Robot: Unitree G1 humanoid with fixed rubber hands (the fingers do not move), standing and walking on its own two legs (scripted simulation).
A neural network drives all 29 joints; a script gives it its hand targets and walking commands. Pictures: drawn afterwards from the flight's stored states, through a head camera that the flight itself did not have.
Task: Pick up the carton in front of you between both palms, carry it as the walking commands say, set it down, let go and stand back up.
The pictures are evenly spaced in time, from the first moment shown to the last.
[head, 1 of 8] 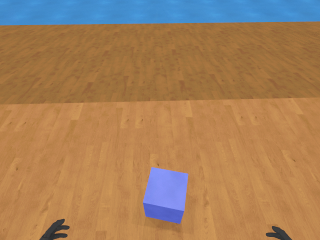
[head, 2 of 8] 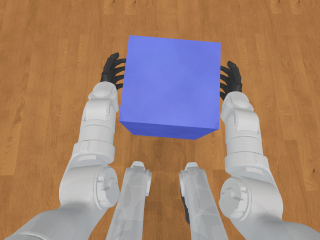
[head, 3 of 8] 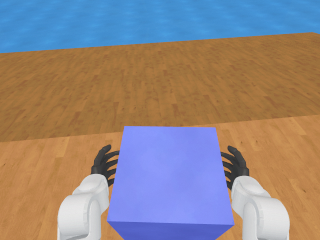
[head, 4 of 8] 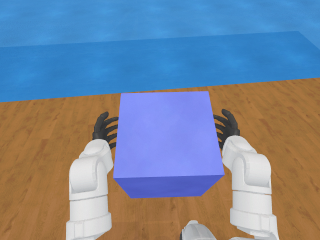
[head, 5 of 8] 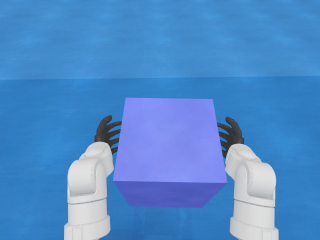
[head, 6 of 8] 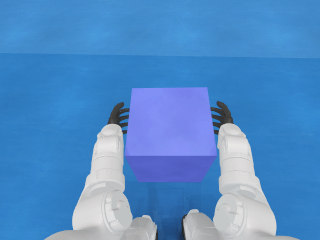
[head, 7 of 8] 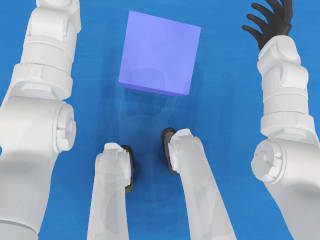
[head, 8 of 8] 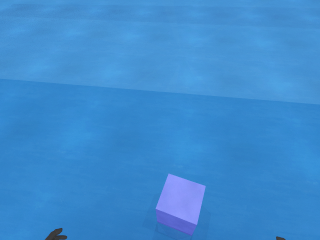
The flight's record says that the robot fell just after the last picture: no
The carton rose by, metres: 0.68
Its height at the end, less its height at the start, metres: -0.51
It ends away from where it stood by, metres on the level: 5.72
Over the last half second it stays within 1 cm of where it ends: yes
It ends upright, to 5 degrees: yes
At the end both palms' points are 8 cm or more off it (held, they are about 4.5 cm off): yes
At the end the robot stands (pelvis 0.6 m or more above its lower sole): yes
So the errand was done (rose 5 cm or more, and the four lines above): yes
